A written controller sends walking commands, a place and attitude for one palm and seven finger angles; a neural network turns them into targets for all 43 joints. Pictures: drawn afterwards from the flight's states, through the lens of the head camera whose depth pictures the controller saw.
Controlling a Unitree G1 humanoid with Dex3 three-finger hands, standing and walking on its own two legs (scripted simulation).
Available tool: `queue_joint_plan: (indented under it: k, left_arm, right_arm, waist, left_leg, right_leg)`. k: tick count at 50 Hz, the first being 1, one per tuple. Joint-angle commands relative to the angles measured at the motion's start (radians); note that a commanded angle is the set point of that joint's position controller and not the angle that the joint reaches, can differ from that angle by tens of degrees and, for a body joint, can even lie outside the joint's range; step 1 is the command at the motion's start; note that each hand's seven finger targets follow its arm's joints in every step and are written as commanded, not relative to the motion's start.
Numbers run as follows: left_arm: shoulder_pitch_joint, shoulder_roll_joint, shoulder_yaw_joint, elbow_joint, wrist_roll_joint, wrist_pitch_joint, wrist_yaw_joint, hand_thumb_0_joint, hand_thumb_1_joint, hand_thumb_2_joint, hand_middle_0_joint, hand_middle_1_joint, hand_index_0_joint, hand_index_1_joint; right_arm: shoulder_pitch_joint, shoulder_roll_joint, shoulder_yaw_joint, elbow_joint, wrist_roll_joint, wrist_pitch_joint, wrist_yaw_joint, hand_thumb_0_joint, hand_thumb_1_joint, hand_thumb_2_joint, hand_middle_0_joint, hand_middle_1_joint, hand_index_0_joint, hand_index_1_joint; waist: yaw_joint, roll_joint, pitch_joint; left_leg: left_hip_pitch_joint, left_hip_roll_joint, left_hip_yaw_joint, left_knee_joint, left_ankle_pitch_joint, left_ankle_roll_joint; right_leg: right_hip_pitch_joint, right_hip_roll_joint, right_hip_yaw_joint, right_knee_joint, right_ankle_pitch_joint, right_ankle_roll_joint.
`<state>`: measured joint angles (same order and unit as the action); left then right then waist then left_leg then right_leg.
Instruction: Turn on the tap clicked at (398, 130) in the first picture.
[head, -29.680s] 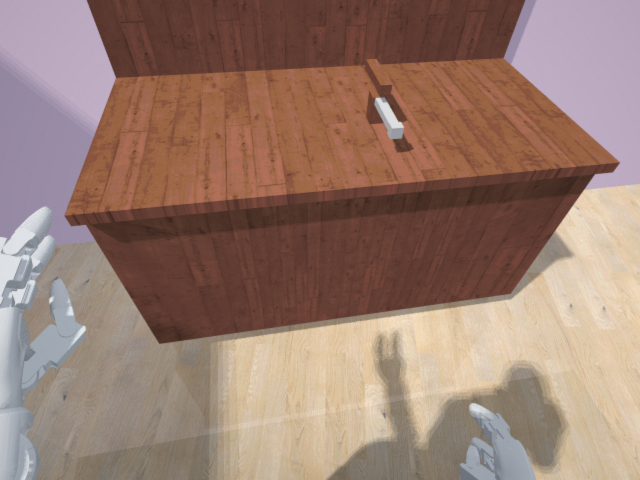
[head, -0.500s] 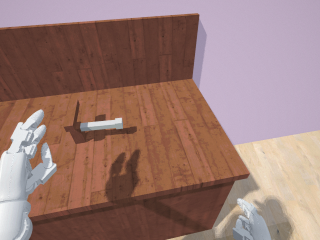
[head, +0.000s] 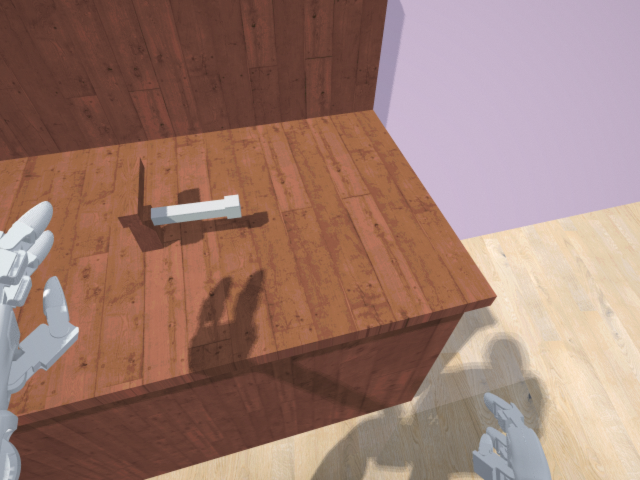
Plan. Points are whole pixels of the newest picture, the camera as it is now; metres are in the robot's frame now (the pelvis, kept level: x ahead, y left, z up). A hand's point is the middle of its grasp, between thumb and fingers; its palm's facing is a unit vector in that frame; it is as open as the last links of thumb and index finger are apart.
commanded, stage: step back with the hand held close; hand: left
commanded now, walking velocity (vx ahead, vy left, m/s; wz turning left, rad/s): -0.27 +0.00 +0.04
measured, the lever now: (232, 206) +0.53 +0.20 +0.00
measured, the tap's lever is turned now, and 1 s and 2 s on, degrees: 86 86 86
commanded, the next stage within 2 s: stop stepping back and stand still in 1.02 s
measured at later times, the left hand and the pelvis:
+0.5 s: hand (45, 382) +0.16 +0.24 +0.16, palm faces +0.42 -0.81 -0.40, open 7.4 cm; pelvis -0.05 -0.01 -0.01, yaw +1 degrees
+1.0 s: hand out of the picture +0.10 +0.22 +0.17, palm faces +0.40 -0.85 -0.35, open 7.4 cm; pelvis -0.11 -0.02 +0.00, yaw +2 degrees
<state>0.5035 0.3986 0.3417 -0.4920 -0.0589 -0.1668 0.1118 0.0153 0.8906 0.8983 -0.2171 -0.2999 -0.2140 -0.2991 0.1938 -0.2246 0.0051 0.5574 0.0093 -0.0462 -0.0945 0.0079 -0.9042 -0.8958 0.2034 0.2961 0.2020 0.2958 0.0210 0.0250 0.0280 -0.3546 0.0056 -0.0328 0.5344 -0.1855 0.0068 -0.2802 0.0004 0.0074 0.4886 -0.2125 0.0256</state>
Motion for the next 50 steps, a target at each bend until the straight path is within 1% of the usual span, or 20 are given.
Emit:
queue_joint_plan:
  k: [1, 5, 9, 11, 17, 19, 27, 30, 31, 32, 34, 36, 39, 41, 42, 43, 44, 45, 47, 50]
  left_arm:
    - [-0.055, 0.145, 0.124, -0.217, 0.008, -0.083, 0.035, 0.000, 0.900, 0.900, -0.200, -0.300, -0.200, -0.300]
    - [-0.088, 0.122, 0.098, -0.196, 0.013, -0.086, 0.038, 0.000, 0.900, 0.900, -0.200, -0.300, -0.200, -0.300]
    - [-0.121, 0.131, 0.091, -0.224, 0.013, -0.085, 0.051, 0.000, 0.900, 0.900, -0.200, -0.300, -0.200, -0.300]
    - [-0.117, 0.169, 0.124, -0.246, 0.015, -0.083, 0.061, 0.000, 0.900, 0.900, -0.200, -0.300, -0.200, -0.300]
    - [-0.074, 0.133, 0.122, -0.266, 0.018, -0.091, 0.066, 0.000, 0.900, 0.900, -0.200, -0.300, -0.200, -0.300]
    - [-0.064, 0.138, 0.134, -0.245, 0.023, -0.096, 0.067, 0.000, 0.900, 0.900, -0.200, -0.300, -0.200, -0.300]
    - [-0.073, 0.141, 0.103, -0.290, 0.010, -0.098, 0.082, 0.000, 0.900, 0.900, -0.200, -0.300, -0.200, -0.300]
    - [-0.078, 0.171, 0.132, -0.314, 0.009, -0.105, 0.089, 0.000, 0.900, 0.900, -0.200, -0.300, -0.200, -0.300]
    - [-0.070, 0.202, 0.164, -0.329, 0.010, -0.104, 0.093, 0.000, 0.900, 0.900, -0.200, -0.300, -0.200, -0.300]
    - [-0.070, 0.163, 0.143, -0.338, 0.013, -0.107, 0.089, 0.000, 0.900, 0.900, -0.200, -0.300, -0.200, -0.300]
    - [-0.090, 0.155, 0.171, -0.313, 0.038, -0.118, 0.084, 0.000, 0.900, 0.900, -0.200, -0.300, -0.200, -0.300]
    - [-0.112, 0.175, 0.184, -0.292, 0.036, -0.121, 0.074, 0.000, 0.900, 0.900, -0.200, -0.300, -0.200, -0.300]
    - [-0.064, 0.115, 0.128, -0.247, 0.012, -0.115, 0.055, 0.000, 0.900, 0.900, -0.200, -0.300, -0.200, -0.300]
    - [-0.089, 0.126, 0.118, -0.264, 0.011, -0.116, 0.048, 0.000, 0.900, 0.900, -0.200, -0.300, -0.200, -0.300]
    - [-0.114, 0.120, 0.095, -0.267, 0.017, -0.123, 0.045, 0.000, 0.900, 0.900, -0.200, -0.300, -0.200, -0.300]
    - [-0.121, 0.121, 0.059, -0.240, 0.018, -0.110, 0.047, 0.000, 0.900, 0.900, -0.200, -0.300, -0.200, -0.300]
    - [-0.112, 0.108, 0.038, -0.219, 0.007, -0.082, 0.054, 0.000, 0.900, 0.900, -0.200, -0.300, -0.200, -0.300]
    - [-0.113, 0.124, 0.061, -0.240, 0.009, -0.078, 0.048, 0.000, 0.900, 0.900, -0.200, -0.300, -0.200, -0.300]
    - [-0.126, 0.163, 0.116, -0.241, 0.016, -0.093, 0.047, 0.000, 0.900, 0.900, -0.200, -0.300, -0.200, -0.300]
    - [-0.130, 0.161, 0.139, -0.228, 0.015, -0.096, 0.057, 0.000, 0.900, 0.900, -0.200, -0.300, -0.200, -0.300]
  right_arm:
    - [-0.116, -0.130, -0.047, -0.163, -0.005, -0.078, -0.014, 0.000, -0.900, -0.900, 0.200, 0.300, 0.200, 0.300]
    - [-0.095, -0.124, -0.049, -0.148, -0.004, -0.091, -0.015, 0.000, -0.900, -0.900, 0.200, 0.300, 0.200, 0.300]
    - [-0.099, -0.122, -0.045, -0.132, -0.010, -0.095, -0.016, 0.000, -0.900, -0.900, 0.200, 0.300, 0.200, 0.300]
    - [-0.103, -0.126, -0.044, -0.124, -0.015, -0.093, -0.017, 0.000, -0.900, -0.900, 0.200, 0.300, 0.200, 0.300]
    - [-0.102, -0.117, -0.040, -0.133, -0.014, -0.093, -0.014, 0.000, -0.900, -0.900, 0.200, 0.300, 0.200, 0.300]
    - [-0.099, -0.121, -0.041, -0.136, -0.018, -0.096, -0.012, 0.000, -0.900, -0.900, 0.200, 0.300, 0.200, 0.300]
    - [-0.064, -0.100, -0.042, -0.102, -0.018, -0.083, 0.004, 0.000, -0.900, -0.900, 0.200, 0.300, 0.200, 0.300]
    - [-0.075, -0.112, -0.044, -0.112, -0.018, -0.081, 0.003, 0.000, -0.900, -0.900, 0.200, 0.300, 0.200, 0.300]
    - [-0.084, -0.123, -0.047, -0.115, -0.018, -0.081, -0.001, 0.000, -0.900, -0.900, 0.200, 0.300, 0.200, 0.300]
    - [-0.087, -0.115, -0.042, -0.122, -0.020, -0.083, -0.002, 0.000, -0.900, -0.900, 0.200, 0.300, 0.200, 0.300]
    - [-0.088, -0.132, -0.057, -0.118, -0.030, -0.101, -0.004, 0.000, -0.900, -0.900, 0.200, 0.300, 0.200, 0.300]
    - [-0.065, -0.122, -0.073, -0.107, -0.031, -0.101, 0.004, 0.000, -0.900, -0.900, 0.200, 0.300, 0.200, 0.300]
    - [-0.057, -0.103, -0.060, -0.082, -0.034, -0.116, 0.021, 0.000, -0.900, -0.900, 0.200, 0.300, 0.200, 0.300]
    - [-0.055, -0.094, -0.050, -0.071, -0.038, -0.111, 0.023, 0.000, -0.900, -0.900, 0.200, 0.300, 0.200, 0.300]
    - [-0.052, -0.071, -0.040, -0.064, -0.036, -0.100, 0.029, 0.000, -0.900, -0.900, 0.200, 0.300, 0.200, 0.300]
    - [-0.056, -0.069, -0.047, -0.064, -0.018, -0.098, 0.024, 0.000, -0.900, -0.900, 0.200, 0.300, 0.200, 0.300]
    - [-0.098, -0.091, -0.063, -0.067, -0.010, -0.091, 0.028, 0.000, -0.900, -0.900, 0.200, 0.300, 0.200, 0.300]
    - [-0.108, -0.066, -0.042, -0.084, -0.015, -0.089, 0.030, 0.000, -0.900, -0.900, 0.200, 0.300, 0.200, 0.300]
    - [-0.133, -0.035, -0.003, -0.091, -0.025, -0.070, 0.022, 0.000, -0.900, -0.900, 0.200, 0.300, 0.200, 0.300]
    - [-0.140, -0.043, -0.011, -0.096, -0.021, -0.055, 0.010, 0.000, -0.900, -0.900, 0.200, 0.300, 0.200, 0.300]
  waist:
    - [0.009, 0.139, -0.129]
    - [0.001, 0.009, -0.112]
    - [-0.007, -0.011, -0.107]
    - [-0.008, 0.018, -0.120]
    - [-0.009, 0.115, -0.125]
    - [-0.007, 0.099, -0.099]
    - [-0.025, -0.073, -0.166]
    - [-0.025, -0.022, -0.136]
    - [-0.024, 0.055, -0.136]
    - [-0.024, 0.138, -0.141]
    - [-0.020, 0.278, -0.139]
    - [-0.021, 0.250, -0.143]
    - [-0.006, 0.226, -0.138]
    - [-0.009, 0.184, -0.129]
    - [-0.016, 0.054, -0.134]
    - [-0.013, -0.198, -0.142]
    - [0.001, -0.272, -0.127]
    - [-0.014, -0.238, -0.116]
    - [-0.023, -0.154, -0.134]
    - [-0.021, -0.154, -0.168]
  left_leg:
    - [-0.072, 0.109, -0.156, -0.220, -0.298, 0.057]
    - [-0.071, 0.086, -0.118, -0.132, -0.332, 0.048]
    - [-0.019, 0.070, -0.101, -0.060, -0.306, 0.036]
    - [-0.009, 0.069, -0.107, -0.056, -0.290, 0.033]
    - [-0.132, 0.111, -0.171, -0.166, -0.416, 0.056]
    - [-0.199, 0.116, -0.175, -0.167, -0.437, 0.064]
    - [0.003, 0.033, -0.061, 0.130, -0.208, 0.005]
    - [-0.032, 0.057, -0.118, 0.060, -0.280, 0.021]
    - [-0.062, 0.092, -0.172, -0.038, -0.311, 0.035]
    - [-0.128, 0.136, -0.227, -0.143, -0.385, 0.057]
    - [-0.377, 0.273, -0.377, -0.355, -0.614, 0.129]
    - [-0.326, 0.277, -0.354, -0.325, -0.511, 0.137]
    - [-0.128, 0.221, -0.271, -0.261, -0.367, 0.104]
    - [-0.029, 0.161, -0.187, -0.114, -0.275, 0.053]
    - [0.007, 0.099, -0.103, 0.083, -0.242, 0.010]
    - [0.011, -0.031, 0.032, 0.416, -0.273, -0.056]
    - [-0.087, -0.063, 0.000, 0.661, -0.303, -0.061]
    - [-0.145, -0.038, -0.036, 0.729, -0.307, -0.056]
    - [-0.187, 0.000, -0.016, 0.597, -0.319, -0.043]
    - [-0.082, 0.000, 0.028, 0.239, -0.279, -0.029]
  right_leg:
    - [0.080, -0.002, 0.005, 0.006, 0.008, -0.014]
    - [0.008, -0.035, 0.045, -0.052, -0.050, -0.024]
    - [-0.088, -0.077, 0.080, -0.096, -0.130, -0.049]
    - [-0.098, -0.083, 0.087, -0.087, -0.121, -0.057]
    - [0.007, -0.018, 0.032, 0.007, -0.140, -0.029]
    - [0.034, -0.013, 0.039, 0.019, -0.114, -0.026]
    - [-0.156, -0.193, 0.157, -0.081, -0.010, -0.120]
    - [-0.194, -0.147, 0.116, -0.036, -0.097, -0.095]
    - [-0.172, -0.098, 0.079, 0.020, -0.122, -0.072]
    - [-0.108, -0.034, 0.037, 0.102, -0.154, -0.043]
    - [0.129, 0.072, 0.006, 0.373, -0.169, -0.007]
    - [0.095, 0.080, 0.030, 0.430, -0.205, -0.015]
    - [0.013, 0.074, 0.014, 0.191, -0.236, -0.038]
    - [-0.012, 0.022, 0.050, -0.121, -0.114, -0.071]
    - [-0.064, -0.096, 0.152, -0.240, -0.010, -0.121]
    - [-0.181, -0.277, 0.364, -0.301, -0.006, -0.202]
    - [-0.172, -0.352, 0.373, -0.289, 0.222, -0.241]
    - [-0.123, -0.324, 0.285, -0.198, 0.458, -0.238]
    - [0.032, -0.280, 0.207, -0.089, 0.729, -0.198]
    - [0.107, -0.247, 0.207, -0.028, 0.768, -0.162]
